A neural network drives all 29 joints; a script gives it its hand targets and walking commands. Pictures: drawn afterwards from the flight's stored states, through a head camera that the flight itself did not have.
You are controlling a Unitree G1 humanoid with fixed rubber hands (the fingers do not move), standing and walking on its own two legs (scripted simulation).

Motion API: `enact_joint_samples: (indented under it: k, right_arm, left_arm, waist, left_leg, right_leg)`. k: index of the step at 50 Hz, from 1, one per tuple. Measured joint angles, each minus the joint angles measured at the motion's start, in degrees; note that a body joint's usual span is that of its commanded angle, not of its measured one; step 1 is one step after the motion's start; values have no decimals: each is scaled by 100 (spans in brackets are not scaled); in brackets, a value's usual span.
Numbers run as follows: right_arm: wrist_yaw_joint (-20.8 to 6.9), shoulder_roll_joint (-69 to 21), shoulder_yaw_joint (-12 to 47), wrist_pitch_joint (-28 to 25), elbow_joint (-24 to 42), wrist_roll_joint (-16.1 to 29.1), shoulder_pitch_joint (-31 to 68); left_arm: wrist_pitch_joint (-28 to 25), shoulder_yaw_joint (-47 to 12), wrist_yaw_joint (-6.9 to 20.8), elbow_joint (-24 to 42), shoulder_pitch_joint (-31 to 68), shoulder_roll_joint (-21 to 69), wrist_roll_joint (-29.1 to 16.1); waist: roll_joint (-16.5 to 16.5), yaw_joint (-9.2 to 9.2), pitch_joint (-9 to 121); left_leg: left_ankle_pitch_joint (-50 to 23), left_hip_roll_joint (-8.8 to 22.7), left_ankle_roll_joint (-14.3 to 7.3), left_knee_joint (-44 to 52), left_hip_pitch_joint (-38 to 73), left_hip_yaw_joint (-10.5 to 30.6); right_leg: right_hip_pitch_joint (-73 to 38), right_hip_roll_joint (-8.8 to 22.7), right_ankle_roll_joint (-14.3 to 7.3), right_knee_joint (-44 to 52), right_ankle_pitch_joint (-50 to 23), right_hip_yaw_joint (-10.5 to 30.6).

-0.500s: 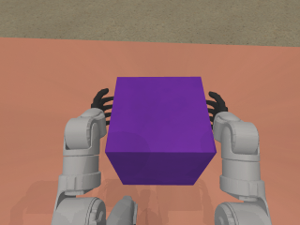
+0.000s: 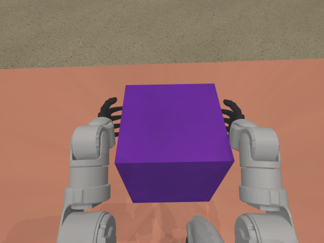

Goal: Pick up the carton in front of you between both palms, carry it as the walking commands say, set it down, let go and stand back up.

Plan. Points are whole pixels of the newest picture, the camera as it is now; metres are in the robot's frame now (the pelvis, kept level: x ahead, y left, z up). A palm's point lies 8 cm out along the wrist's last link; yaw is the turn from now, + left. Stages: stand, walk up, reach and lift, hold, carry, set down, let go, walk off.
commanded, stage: carry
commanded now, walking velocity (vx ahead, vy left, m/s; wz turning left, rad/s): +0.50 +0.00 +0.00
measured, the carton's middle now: (170, 147) +0.34 -0.02 +0.02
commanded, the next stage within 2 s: none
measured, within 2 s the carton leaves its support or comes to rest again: neither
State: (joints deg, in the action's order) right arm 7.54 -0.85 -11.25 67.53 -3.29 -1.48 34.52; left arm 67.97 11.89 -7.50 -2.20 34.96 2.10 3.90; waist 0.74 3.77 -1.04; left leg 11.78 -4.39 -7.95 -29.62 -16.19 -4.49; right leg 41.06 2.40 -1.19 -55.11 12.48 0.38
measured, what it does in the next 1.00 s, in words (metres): goes down: right foot 0.04 m lower, then left foot 0.04 m lower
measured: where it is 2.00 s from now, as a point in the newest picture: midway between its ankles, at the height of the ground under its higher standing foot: (154, 114)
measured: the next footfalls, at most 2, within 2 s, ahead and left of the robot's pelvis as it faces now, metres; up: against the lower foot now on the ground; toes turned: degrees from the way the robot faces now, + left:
right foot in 0.22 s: +0.31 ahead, -0.07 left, -0.04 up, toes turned +0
left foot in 0.74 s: +0.62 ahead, +0.06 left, -0.08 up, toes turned +2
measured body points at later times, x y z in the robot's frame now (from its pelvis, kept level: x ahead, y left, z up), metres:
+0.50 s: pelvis +0.30 -0.03 -0.04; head +0.35 -0.04 +0.40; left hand +0.65 +0.16 +0.04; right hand +0.68 -0.15 +0.03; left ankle +0.37 +0.13 -0.71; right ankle +0.28 -0.07 -0.77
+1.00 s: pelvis +0.60 +0.03 -0.08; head +0.64 +0.04 +0.37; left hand +0.98 +0.16 +0.00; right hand +0.95 -0.14 +0.00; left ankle +0.58 +0.06 -0.81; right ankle +0.65 -0.13 -0.74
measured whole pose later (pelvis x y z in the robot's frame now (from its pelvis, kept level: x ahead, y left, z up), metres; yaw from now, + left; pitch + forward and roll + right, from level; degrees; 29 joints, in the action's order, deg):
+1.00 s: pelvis +0.60 +0.03 -0.08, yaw +0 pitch +5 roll -2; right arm 7.7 -0.6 -11.3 68.0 -4.8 -1.8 33.9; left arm 68.1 10.9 -7.7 -5.7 35.8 1.1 3.2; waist 0.3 3.1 0.0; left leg 10.0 -3.8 -7.6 -31.6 -19.6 -4.8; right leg 39.9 2.3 -0.7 -59.8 17.7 0.7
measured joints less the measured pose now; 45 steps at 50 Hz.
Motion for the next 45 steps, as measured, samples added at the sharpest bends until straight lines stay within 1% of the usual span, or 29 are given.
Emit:
enact_joint_samples:
  k: [3,7,9,10,11,12,13,14,15,16,18,21,23,26,29,31,33,35,36,37,38,39,40,41,42,43,45]
  right_arm:
    - [3,-31,-10,-50,164,18,50]
    - [1,-69,-4,-83,158,8,137]
    - [-3,-30,2,-70,42,13,166]
    - [-11,16,0,-52,-34,26,170]
    - [-27,91,4,-37,-136,50,201]
    - [-48,180,8,-66,-298,83,280]
    - [-60,235,-3,-97,-454,106,332]
    - [-66,251,1,-102,-573,104,323]
    - [-66,227,17,-83,-659,76,280]
    - [-65,179,40,-47,-704,27,227]
    - [-63,78,80,39,-669,-89,129]
    - [-55,-18,81,88,-435,-203,22]
    - [-50,-57,47,62,-240,-240,-38]
    - [-42,-99,-7,7,69,-262,-126]
    - [-26,-118,-47,2,393,-255,-191]
    - [-22,-113,-80,29,558,-251,-200]
    - [-21,-99,-122,69,618,-247,-180]
    - [-22,-96,-141,100,513,-262,-102]
    - [-23,-100,-132,112,393,-284,-36]
    - [-23,-110,-121,114,248,-315,46]
    - [-24,-131,-116,74,87,-358,128]
    - [-25,-152,-110,21,-88,-401,206]
    - [-27,-156,-93,5,-252,-426,246]
    - [-28,-146,-77,25,-369,-422,227]
    - [-29,-121,-62,67,-424,-391,165]
    - [-29,-86,-45,109,-434,-338,89]
    - [-23,-14,-8,154,-387,-213,-29]
  left_arm:
    - [-14,41,-14,306,-51,31,6]
    - [21,112,-15,457,-53,24,12]
    - [33,121,-8,319,5,25,36]
    - [36,105,-3,192,55,32,64]
    - [27,89,0,47,114,52,104]
    - [-35,79,3,-102,170,76,156]
    - [-81,62,8,-276,234,73,187]
    - [-99,46,11,-438,254,60,190]
    - [-86,34,14,-544,212,35,167]
    - [-56,20,15,-592,136,0,121]
    - [-11,-26,15,-592,-10,-82,-6]
    - [-47,-78,-10,-496,-99,-150,-172]
    - [-121,-82,-29,-420,-94,-145,-229]
    - [-222,-79,-46,-279,-65,-111,-269]
    - [-258,-87,-55,-99,-19,-79,-292]
    - [-264,-99,-56,-28,34,-60,-295]
    - [-259,-116,-55,-49,100,-52,-288]
    - [-233,-117,-50,-155,164,-93,-293]
    - [-211,-108,-41,-235,194,-137,-301]
    - [-192,-107,-24,-336,240,-204,-312]
    - [-204,-106,-3,-478,312,-287,-334]
    - [-230,-96,15,-637,382,-362,-360]
    - [-236,-81,23,-771,394,-396,-375]
    - [-211,-82,25,-864,362,-391,-366]
    - [-166,-99,24,-917,317,-358,-333]
    - [-113,-121,22,-930,274,-314,-285]
    - [-19,-157,14,-847,205,-232,-190]
  waist:
    - [-40,22,18]
    - [-130,75,220]
    - [-168,84,355]
    - [-210,63,425]
    - [-203,17,501]
    - [-48,-94,512]
    - [32,-195,480]
    - [23,-298,453]
    - [-21,-392,433]
    - [-62,-470,410]
    - [-110,-572,324]
    - [-133,-677,168]
    - [-138,-731,93]
    - [-131,-784,46]
    - [-99,-822,74]
    - [-59,-846,145]
    - [-16,-879,264]
    - [9,-893,401]
    - [45,-873,469]
    - [67,-842,544]
    - [-8,-773,585]
    - [-121,-668,555]
    - [-146,-566,517]
    - [-115,-471,492]
    - [-73,-391,467]
    - [-47,-329,429]
    - [-29,-241,320]
  left_leg:
    - [290,-23,46,65,336,84]
    - [898,-108,107,-110,790,169]
    - [1307,-155,152,-574,942,147]
    - [1479,-182,201,-1044,935,69]
    - [1423,-154,277,-1690,817,-32]
    - [1594,-64,426,-2502,538,33]
    - [1836,-50,540,-3369,167,180]
    - [1937,-48,571,-4065,-201,275]
    - [1879,-14,565,-4477,-534,323]
    - [1736,60,562,-4618,-835,356]
    - [1460,256,572,-4374,-1353,436]
    - [1109,515,614,-3639,-1957,528]
    - [760,630,644,-3208,-2268,559]
    - [131,709,653,-2656,-2561,556]
    - [-532,680,617,-1934,-2561,488]
    - [-980,595,582,-1282,-2395,388]
    - [-1444,468,502,-558,-2105,230]
    - [-1881,328,378,156,-1659,27]
    - [-2109,290,333,469,-1363,-78]
    - [-2281,285,284,493,-1142,-117]
    - [-1548,216,167,218,-1103,-91]
    - [-990,118,69,-170,-1200,-104]
    - [-726,76,31,-457,-1257,-118]
    - [-622,69,21,-589,-1239,-111]
    - [-611,75,54,-608,-1167,-96]
    - [-587,75,69,-576,-1067,-86]
    - [-481,72,51,-454,-841,-78]
  right_leg:
    - [9,-59,-47,788,-733,-113]
    - [-448,-302,-175,2237,-1776,-425]
    - [-898,-443,-298,2894,-2223,-614]
    - [-1200,-471,-354,3173,-2441,-693]
    - [-1416,-486,-515,3159,-2349,-715]
    - [-1372,-603,-654,2817,-1771,-732]
    - [-1292,-672,-718,2455,-1327,-750]
    - [-1276,-695,-742,2222,-1038,-744]
    - [-1323,-698,-722,2124,-892,-723]
    - [-1403,-698,-693,2104,-815,-704]
    - [-1597,-696,-717,2153,-655,-685]
    - [-1871,-675,-730,2251,-441,-665]
    - [-2041,-662,-716,2308,-297,-636]
    - [-2321,-653,-672,2386,-59,-566]
    - [-2639,-670,-612,2426,239,-476]
    - [-2862,-696,-571,2392,497,-424]
    - [-3092,-732,-529,2275,830,-381]
    - [-3279,-762,-483,1910,1247,-370]
    - [-3310,-779,-451,1521,1444,-421]
    - [-3231,-776,-394,938,1593,-494]
    - [-3005,-728,-282,218,1717,-466]
    - [-2683,-678,-195,-555,1908,-347]
    - [-2335,-673,-160,-1235,2015,-237]
    - [-2002,-657,-151,-1696,1980,-185]
    - [-1699,-606,-141,-1904,1847,-164]
    - [-1426,-522,-118,-1899,1683,-144]
    - [-956,-332,-64,-1545,1389,-83]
